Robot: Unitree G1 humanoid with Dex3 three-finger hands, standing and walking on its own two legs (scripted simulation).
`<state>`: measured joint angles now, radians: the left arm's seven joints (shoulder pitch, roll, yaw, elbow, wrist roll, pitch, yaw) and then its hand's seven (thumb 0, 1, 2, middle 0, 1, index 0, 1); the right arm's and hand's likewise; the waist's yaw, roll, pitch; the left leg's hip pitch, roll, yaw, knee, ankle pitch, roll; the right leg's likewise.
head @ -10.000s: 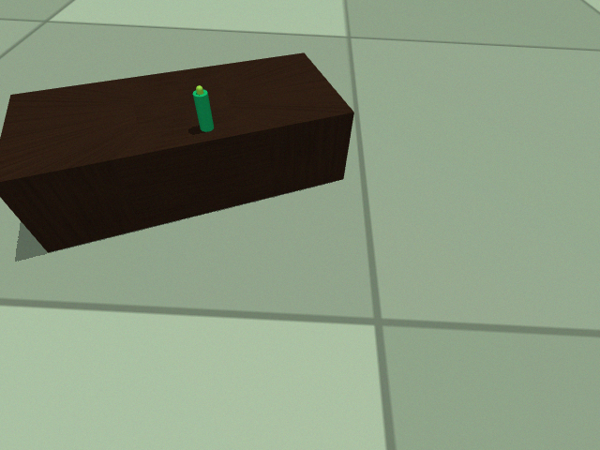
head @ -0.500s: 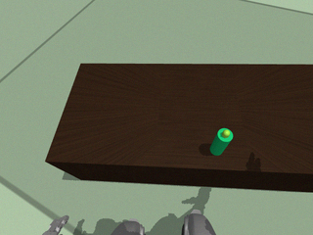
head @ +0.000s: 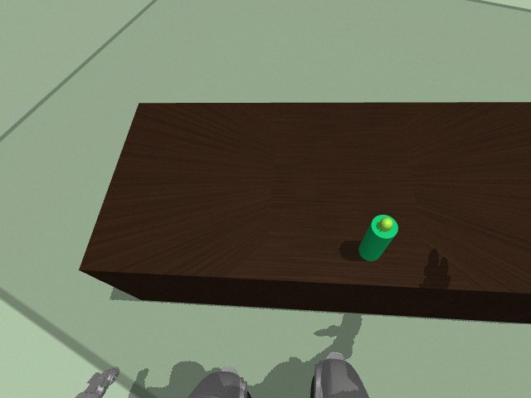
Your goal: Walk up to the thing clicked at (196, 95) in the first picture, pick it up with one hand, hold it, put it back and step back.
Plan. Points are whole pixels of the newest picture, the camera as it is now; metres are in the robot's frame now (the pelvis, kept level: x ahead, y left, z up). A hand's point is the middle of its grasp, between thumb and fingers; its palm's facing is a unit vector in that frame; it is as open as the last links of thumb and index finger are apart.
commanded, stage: go down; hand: right
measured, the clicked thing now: (377, 237) +0.44 -0.20 -0.24
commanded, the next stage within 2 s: approach in 0.18 s
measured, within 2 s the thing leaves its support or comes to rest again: neither
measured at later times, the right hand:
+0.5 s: hand out of the picture +0.36 -0.39 +0.00, palm faces +0.21 +0.97 -0.08, open 17.4 cm
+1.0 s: hand (426, 252) +0.41 -0.30 -0.24, palm faces +0.12 +0.99 +0.01, open 17.3 cm
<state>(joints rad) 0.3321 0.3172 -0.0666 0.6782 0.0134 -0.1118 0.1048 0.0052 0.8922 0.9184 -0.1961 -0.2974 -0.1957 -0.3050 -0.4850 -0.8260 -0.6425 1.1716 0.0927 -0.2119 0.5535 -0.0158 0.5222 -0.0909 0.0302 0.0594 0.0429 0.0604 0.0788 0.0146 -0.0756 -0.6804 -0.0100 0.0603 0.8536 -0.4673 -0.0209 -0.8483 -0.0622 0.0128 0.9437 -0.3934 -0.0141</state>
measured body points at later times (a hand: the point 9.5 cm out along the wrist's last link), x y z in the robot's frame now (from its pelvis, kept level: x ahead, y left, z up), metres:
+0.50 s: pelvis -0.02 +0.00 -0.03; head +0.11 -0.05 +0.40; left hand +0.06 +0.28 -0.12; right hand +0.34 -0.44 +0.00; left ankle -0.04 +0.14 -0.69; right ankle +0.03 -0.11 -0.69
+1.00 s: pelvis -0.08 +0.01 -0.25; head +0.13 -0.03 +0.15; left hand +0.03 +0.28 -0.36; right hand +0.39 -0.35 -0.24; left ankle -0.04 +0.14 -0.69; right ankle +0.03 -0.11 -0.69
